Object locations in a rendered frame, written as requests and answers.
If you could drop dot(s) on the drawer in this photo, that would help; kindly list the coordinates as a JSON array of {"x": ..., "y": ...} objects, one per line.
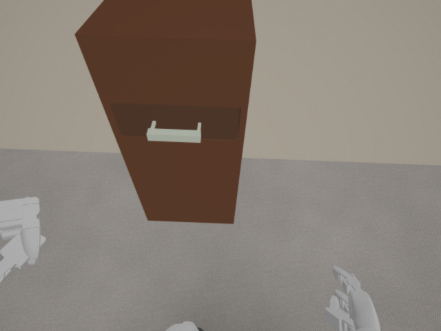
[{"x": 217, "y": 122}]

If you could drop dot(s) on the cabinet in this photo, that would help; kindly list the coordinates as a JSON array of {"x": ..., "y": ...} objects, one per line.
[{"x": 175, "y": 52}]

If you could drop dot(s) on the robot right hand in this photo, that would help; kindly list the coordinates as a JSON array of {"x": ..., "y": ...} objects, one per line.
[{"x": 359, "y": 311}]

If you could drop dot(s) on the robot left hand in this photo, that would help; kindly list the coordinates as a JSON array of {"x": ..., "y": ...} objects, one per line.
[{"x": 19, "y": 222}]

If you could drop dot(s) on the handle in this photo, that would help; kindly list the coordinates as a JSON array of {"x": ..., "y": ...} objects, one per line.
[{"x": 191, "y": 136}]

